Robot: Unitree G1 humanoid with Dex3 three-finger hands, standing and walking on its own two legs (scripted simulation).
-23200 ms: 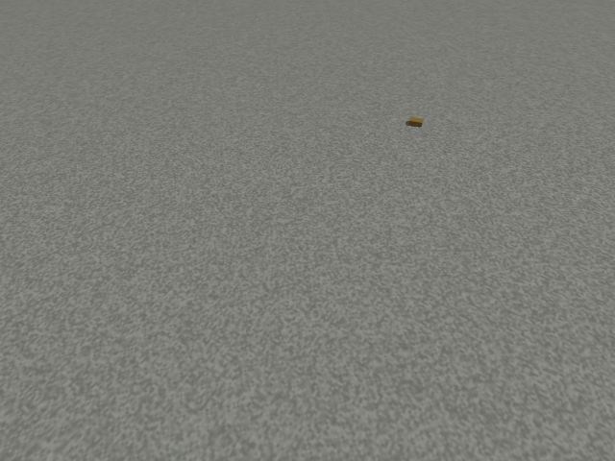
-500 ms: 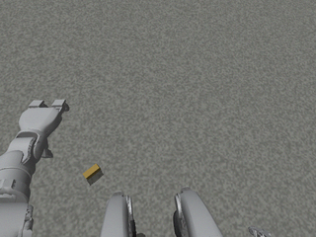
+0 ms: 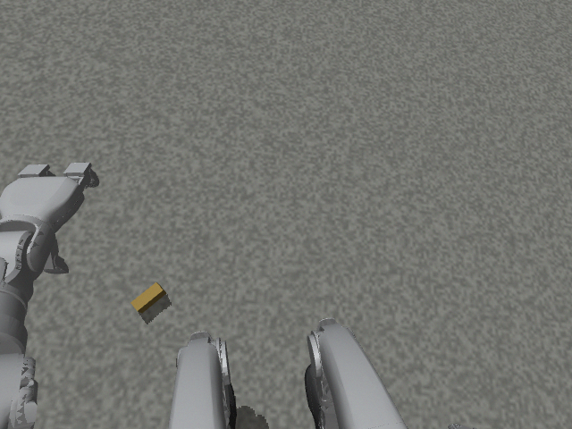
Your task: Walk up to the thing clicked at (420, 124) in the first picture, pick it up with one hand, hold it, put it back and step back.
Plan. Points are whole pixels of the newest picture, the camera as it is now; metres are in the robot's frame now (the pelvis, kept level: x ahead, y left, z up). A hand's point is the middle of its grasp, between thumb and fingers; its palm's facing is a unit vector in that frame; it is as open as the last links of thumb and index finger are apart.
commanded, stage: go down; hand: left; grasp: from above
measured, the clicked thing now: (149, 297) +0.40 +0.28 -0.55
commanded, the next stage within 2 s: approach in 1.14 s
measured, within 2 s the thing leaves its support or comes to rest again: neither
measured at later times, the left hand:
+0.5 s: hand (57, 229) +0.44 +0.31 -0.11, palm faces -0.44 +0.03 -0.90, open 14.0 cm
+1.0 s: hand (51, 228) +0.44 +0.31 -0.10, palm faces -0.46 +0.03 -0.89, open 13.7 cm
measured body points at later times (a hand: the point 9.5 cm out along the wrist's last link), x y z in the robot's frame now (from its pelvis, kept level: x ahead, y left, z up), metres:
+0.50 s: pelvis -0.01 +0.00 -0.02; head +0.18 +0.05 +0.39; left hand +0.45 +0.30 -0.05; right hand +0.04 -0.28 -0.13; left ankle +0.06 +0.11 -0.54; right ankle +0.06 -0.15 -0.54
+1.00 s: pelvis -0.01 +0.00 -0.02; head +0.17 +0.05 +0.39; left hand +0.46 +0.31 -0.05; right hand +0.03 -0.27 -0.13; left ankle +0.06 +0.11 -0.54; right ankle +0.06 -0.15 -0.54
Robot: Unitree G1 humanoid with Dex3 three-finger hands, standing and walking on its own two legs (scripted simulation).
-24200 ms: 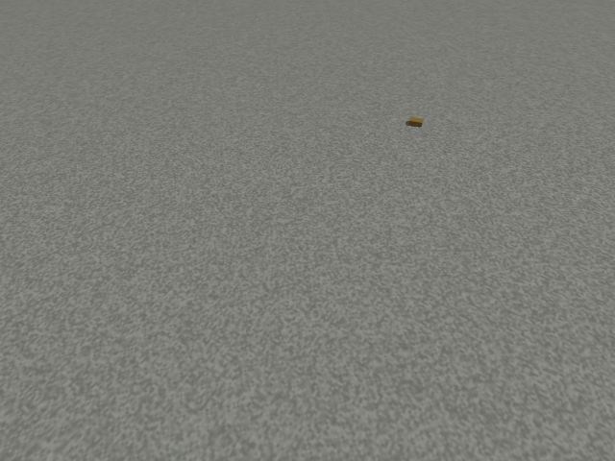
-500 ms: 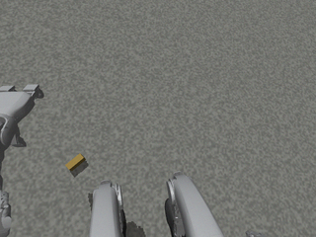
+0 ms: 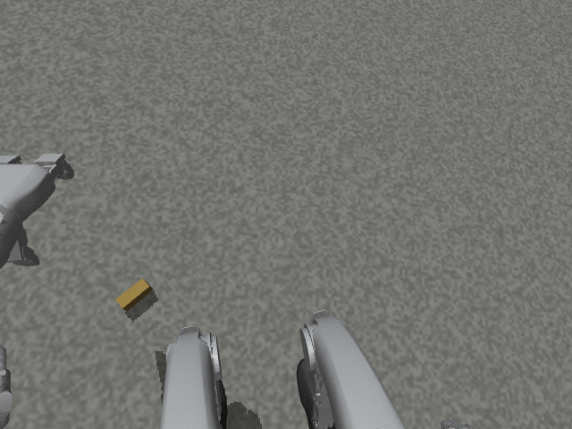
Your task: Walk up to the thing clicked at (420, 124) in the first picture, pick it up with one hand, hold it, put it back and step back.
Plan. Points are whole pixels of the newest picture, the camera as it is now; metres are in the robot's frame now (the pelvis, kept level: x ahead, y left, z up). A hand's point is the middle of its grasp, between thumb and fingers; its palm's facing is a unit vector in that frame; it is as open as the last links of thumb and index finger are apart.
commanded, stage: go down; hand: left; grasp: from above
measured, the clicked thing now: (135, 294) +0.41 +0.29 -0.53
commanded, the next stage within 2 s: approach in 0.14 s
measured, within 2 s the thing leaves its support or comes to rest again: neither
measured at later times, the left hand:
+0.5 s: hand (37, 242) +0.42 +0.32 -0.11, palm faces -0.50 -0.01 -0.86, open 13.8 cm
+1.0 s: hand (115, 296) +0.38 +0.29 -0.37, palm faces -0.47 -0.02 -0.88, open 14.3 cm
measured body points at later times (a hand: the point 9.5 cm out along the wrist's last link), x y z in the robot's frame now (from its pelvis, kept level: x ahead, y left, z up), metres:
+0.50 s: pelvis +0.00 +0.00 -0.01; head +0.17 +0.06 +0.40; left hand +0.44 +0.32 -0.06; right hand +0.05 -0.27 -0.11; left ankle +0.06 +0.11 -0.52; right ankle +0.07 -0.15 -0.52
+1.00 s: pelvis -0.04 -0.02 -0.20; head +0.20 +0.05 +0.18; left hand +0.40 +0.29 -0.32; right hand +0.04 -0.28 -0.33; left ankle +0.06 +0.11 -0.52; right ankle +0.07 -0.15 -0.52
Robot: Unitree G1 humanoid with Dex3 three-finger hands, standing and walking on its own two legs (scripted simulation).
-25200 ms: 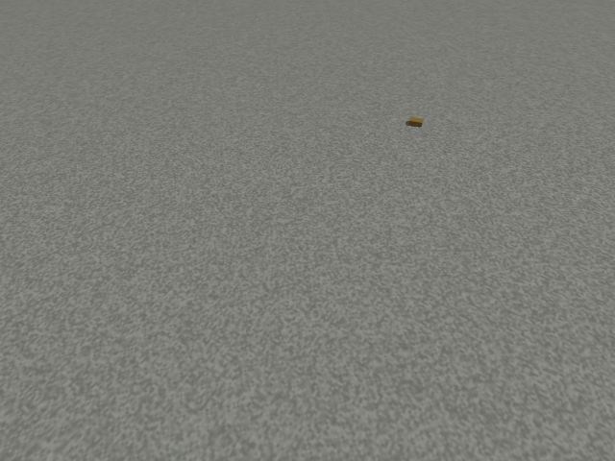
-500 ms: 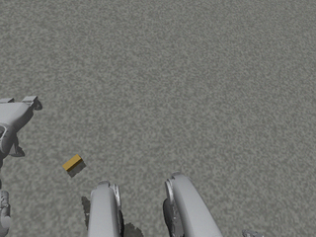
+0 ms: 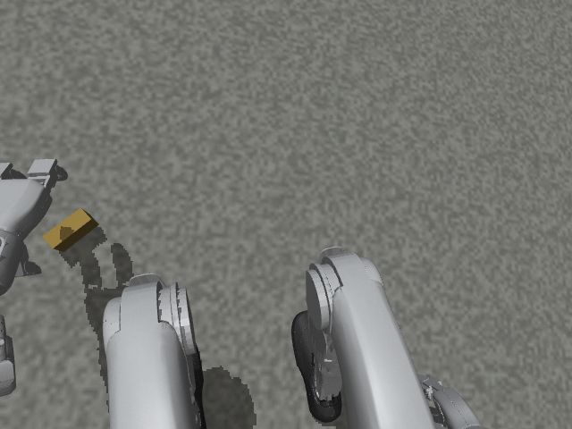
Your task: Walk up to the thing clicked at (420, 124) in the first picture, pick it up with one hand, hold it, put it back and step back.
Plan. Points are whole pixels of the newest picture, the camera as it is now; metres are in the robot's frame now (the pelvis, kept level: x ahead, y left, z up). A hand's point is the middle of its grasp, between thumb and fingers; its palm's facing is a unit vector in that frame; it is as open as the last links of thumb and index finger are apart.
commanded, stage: approach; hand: left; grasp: from above
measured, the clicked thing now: (72, 230) +0.44 +0.32 -0.33
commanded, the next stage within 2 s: rest palm in 0.14 s
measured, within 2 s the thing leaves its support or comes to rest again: neither
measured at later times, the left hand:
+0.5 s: hand (43, 240) +0.41 +0.33 -0.25, palm faces -0.47 -0.09 -0.88, open 14.6 cm
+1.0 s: hand (69, 237) +0.41 +0.31 -0.29, palm faces -0.44 -0.05 -0.89, open 14.5 cm
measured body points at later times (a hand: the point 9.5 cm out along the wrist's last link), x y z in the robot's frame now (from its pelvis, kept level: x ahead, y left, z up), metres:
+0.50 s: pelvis +0.02 +0.00 -0.06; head +0.26 +0.09 +0.32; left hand +0.43 +0.33 -0.20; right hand +0.11 -0.29 -0.15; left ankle +0.09 +0.13 -0.32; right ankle +0.11 -0.13 -0.32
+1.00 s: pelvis +0.02 +0.00 -0.07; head +0.25 +0.10 +0.30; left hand +0.43 +0.31 -0.23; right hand +0.10 -0.27 -0.16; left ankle +0.09 +0.13 -0.32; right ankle +0.11 -0.13 -0.32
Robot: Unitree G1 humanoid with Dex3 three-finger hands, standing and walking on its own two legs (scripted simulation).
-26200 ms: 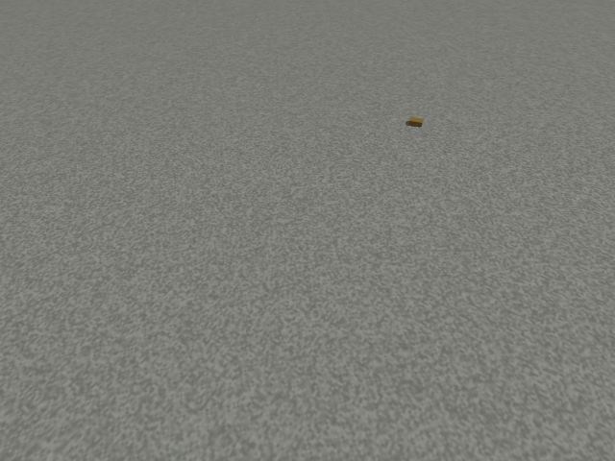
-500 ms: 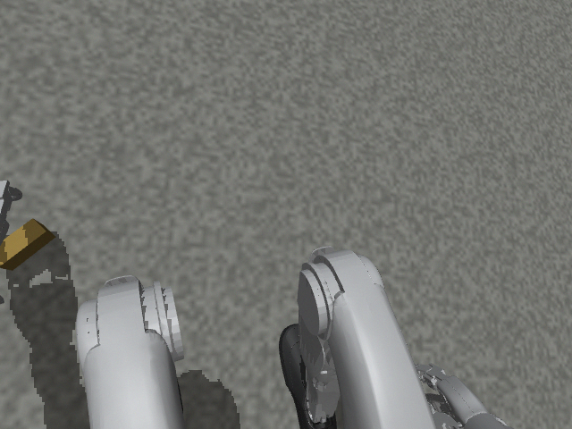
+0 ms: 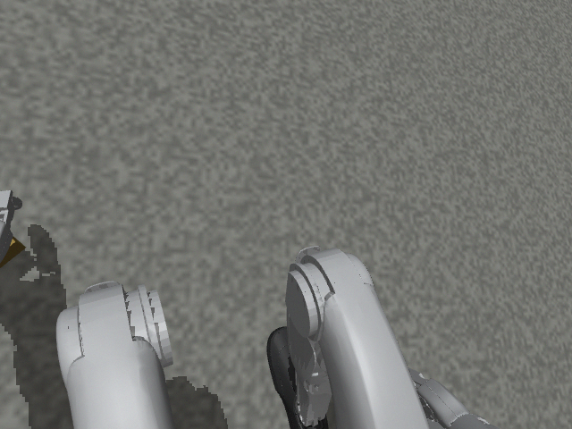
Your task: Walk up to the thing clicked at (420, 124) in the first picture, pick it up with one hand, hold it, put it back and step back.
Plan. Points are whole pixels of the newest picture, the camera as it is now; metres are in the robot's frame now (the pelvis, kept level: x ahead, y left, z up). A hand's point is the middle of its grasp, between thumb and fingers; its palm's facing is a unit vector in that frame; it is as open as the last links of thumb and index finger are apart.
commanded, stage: rest palm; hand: left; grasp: from above
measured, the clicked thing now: out of the picture +0.38 +0.35 -0.26
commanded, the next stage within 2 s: close in 1.08 s
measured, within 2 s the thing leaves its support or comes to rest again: neither
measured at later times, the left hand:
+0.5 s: hand out of the picture +0.35 +0.33 -0.23, palm faces -0.51 -0.17 -0.84, open 14.5 cm
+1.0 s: hand out of the picture +0.37 +0.35 -0.23, palm faces -0.49 -0.15 -0.86, open 14.1 cm
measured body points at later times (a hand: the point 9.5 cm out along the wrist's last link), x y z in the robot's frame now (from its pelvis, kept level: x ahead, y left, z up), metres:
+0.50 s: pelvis -0.01 +0.00 +0.00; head +0.22 +0.13 +0.37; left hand +0.37 +0.34 -0.18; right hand +0.09 -0.26 -0.08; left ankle +0.06 +0.13 -0.25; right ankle +0.10 -0.12 -0.25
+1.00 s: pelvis +0.00 +0.00 +0.00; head +0.24 +0.12 +0.36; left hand +0.40 +0.35 -0.18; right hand +0.12 -0.25 -0.08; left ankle +0.06 +0.13 -0.25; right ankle +0.10 -0.12 -0.25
